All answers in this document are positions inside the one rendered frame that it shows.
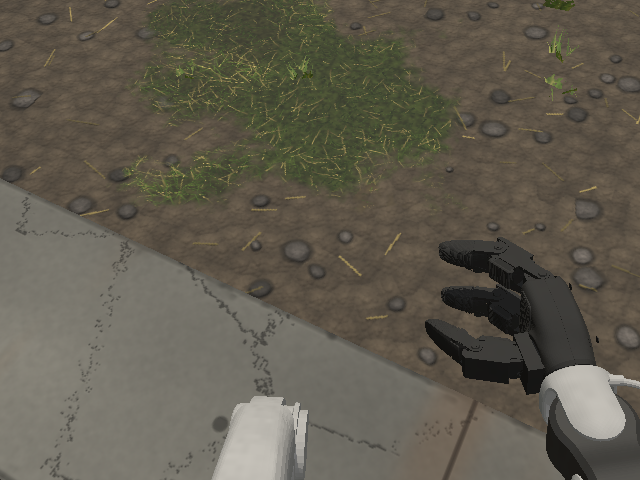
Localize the robot right forearm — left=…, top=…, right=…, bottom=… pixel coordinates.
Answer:
left=539, top=365, right=640, bottom=480

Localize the right robot hand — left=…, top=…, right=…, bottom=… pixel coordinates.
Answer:
left=425, top=237, right=599, bottom=395

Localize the robot left shin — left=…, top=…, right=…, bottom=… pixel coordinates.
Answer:
left=229, top=403, right=247, bottom=428

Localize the left robot thigh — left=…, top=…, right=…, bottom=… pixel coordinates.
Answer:
left=211, top=396, right=309, bottom=480

